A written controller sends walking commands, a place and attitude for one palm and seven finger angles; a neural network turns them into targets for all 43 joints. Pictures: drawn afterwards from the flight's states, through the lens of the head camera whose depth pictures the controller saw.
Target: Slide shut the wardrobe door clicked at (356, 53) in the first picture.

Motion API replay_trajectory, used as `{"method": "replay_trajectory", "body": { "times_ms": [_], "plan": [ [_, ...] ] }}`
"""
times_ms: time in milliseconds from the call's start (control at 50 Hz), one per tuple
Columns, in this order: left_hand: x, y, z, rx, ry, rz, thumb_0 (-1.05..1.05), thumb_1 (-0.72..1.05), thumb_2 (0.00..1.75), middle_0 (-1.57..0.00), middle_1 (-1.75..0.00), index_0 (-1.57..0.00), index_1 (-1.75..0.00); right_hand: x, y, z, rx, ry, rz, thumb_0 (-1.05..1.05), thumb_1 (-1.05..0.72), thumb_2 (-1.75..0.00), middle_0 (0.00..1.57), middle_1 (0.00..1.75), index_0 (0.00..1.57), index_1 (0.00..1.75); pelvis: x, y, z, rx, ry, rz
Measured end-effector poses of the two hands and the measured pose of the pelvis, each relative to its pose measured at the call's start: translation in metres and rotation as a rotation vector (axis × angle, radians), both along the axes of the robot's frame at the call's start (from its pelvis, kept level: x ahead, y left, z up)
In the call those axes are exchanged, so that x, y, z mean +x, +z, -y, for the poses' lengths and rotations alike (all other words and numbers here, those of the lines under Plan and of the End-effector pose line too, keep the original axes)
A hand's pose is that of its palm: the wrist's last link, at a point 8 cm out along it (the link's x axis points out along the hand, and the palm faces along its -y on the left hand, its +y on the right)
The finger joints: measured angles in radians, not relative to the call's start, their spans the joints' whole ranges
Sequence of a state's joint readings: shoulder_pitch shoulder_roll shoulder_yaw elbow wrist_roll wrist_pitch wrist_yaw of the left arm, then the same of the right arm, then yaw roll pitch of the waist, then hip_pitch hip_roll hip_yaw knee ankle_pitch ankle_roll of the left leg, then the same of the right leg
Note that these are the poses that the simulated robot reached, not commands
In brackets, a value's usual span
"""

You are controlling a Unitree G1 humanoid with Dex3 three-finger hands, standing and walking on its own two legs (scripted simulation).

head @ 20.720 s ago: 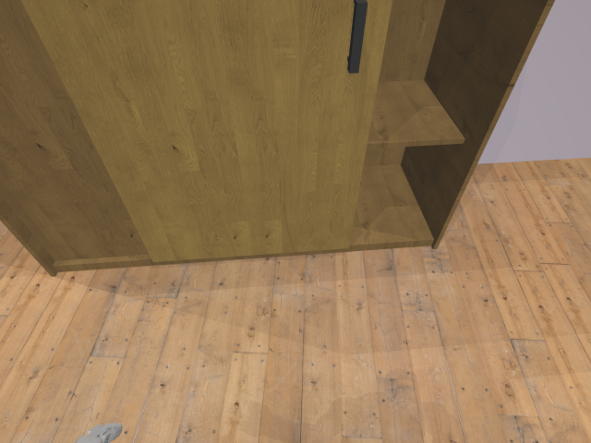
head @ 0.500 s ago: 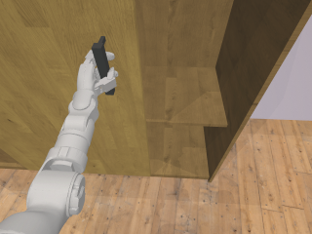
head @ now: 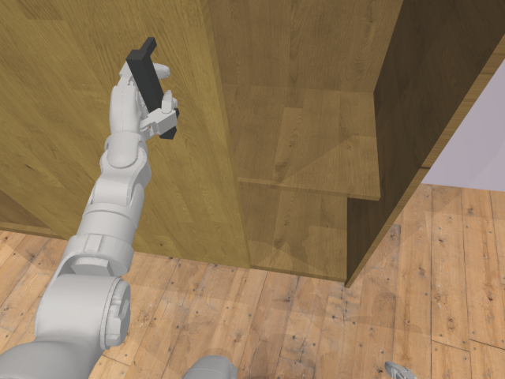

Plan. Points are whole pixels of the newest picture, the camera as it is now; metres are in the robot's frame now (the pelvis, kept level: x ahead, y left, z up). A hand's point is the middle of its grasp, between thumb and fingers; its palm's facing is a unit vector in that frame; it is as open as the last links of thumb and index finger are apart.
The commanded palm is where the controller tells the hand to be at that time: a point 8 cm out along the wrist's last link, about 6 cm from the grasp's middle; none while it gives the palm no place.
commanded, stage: step sideways, sliding the door along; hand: left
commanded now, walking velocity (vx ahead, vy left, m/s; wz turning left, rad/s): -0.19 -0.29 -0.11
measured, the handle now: (159, 91) +0.51 +0.20 +0.16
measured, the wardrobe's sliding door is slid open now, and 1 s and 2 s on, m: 0.37 0.23 0.00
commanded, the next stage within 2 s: none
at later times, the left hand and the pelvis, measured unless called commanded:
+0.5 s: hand (198, 109) +0.47 +0.12 +0.15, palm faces +0.45 -0.89 -0.08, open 6.8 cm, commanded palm +0.42 +0.10 +0.16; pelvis +0.10 -0.12 +0.01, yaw +6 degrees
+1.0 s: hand (264, 113) +0.46 +0.02 +0.15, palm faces +0.53 -0.85 -0.01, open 7.0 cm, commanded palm +0.41 -0.01 +0.16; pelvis +0.16 -0.22 +0.00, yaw +5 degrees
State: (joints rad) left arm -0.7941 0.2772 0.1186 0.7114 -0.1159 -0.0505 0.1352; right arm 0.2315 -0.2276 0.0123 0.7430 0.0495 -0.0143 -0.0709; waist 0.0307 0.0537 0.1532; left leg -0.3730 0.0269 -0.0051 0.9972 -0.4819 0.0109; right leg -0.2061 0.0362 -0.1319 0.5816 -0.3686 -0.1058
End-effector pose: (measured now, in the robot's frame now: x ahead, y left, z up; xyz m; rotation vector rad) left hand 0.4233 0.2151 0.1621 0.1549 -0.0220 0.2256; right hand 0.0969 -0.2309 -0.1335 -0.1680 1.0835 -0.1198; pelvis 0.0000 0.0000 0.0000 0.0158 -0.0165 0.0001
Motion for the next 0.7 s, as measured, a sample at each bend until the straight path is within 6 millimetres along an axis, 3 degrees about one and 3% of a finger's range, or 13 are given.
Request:
{"method": "replay_trajectory", "body": {
  "times_ms": [180,300,400,500,580,700],
  "plan": [
    [0.003,-0.007,0.010,-0.048,0.015,0.141,0.01,0.72,0.86,-0.43,-1.39,-0.21,-1.40,0.101,0.012,0.023,-0.014,0.150,0.114,0.01,-0.91,-0.90,0.20,0.30,0.20,0.30,0.022,-0.004,0.029,0.005,0.044,0.008],
    [0.003,-0.009,0.022,-0.040,0.078,0.194,0.01,0.70,0.86,-0.45,-1.39,-0.18,-1.40,0.162,0.016,0.025,0.060,0.243,0.191,0.01,-0.91,-0.90,0.20,0.30,0.20,0.30,0.052,-0.008,0.071,-0.030,0.045,0.042],
    [0.002,-0.010,0.036,0.008,0.173,0.208,-0.01,0.67,0.85,-0.45,-1.40,-0.15,-1.40,0.209,0.012,0.041,0.122,0.271,0.244,0.01,-0.91,-0.90,0.20,0.30,0.21,0.30,0.082,-0.011,0.110,-0.063,0.096,0.084],
    [0.000,-0.009,0.052,-0.010,0.224,0.191,-0.01,0.67,0.85,-0.45,-1.40,-0.13,-1.40,0.241,0.033,0.068,0.071,0.262,0.281,0.01,-0.91,-0.90,0.20,0.30,0.21,0.30,0.098,0.007,0.123,-0.003,0.112,0.011],
    [-0.001,-0.011,0.065,-0.040,0.215,0.234,0.01,0.69,0.83,-0.45,-1.40,-0.13,-1.40,0.258,0.039,0.087,0.027,0.264,0.307,0.01,-0.91,-0.90,0.20,0.30,0.20,0.30,0.110,0.003,0.128,-0.032,0.110,0.007],
    [-0.003,-0.012,0.089,-0.010,0.255,0.260,0.01,0.69,0.83,-0.46,-1.40,-0.11,-1.36,0.275,0.039,0.105,0.059,0.330,0.303,0.01,-0.91,-0.90,0.20,0.30,0.20,0.30,0.135,0.000,0.162,-0.039,0.078,0.034]
  ]
}}
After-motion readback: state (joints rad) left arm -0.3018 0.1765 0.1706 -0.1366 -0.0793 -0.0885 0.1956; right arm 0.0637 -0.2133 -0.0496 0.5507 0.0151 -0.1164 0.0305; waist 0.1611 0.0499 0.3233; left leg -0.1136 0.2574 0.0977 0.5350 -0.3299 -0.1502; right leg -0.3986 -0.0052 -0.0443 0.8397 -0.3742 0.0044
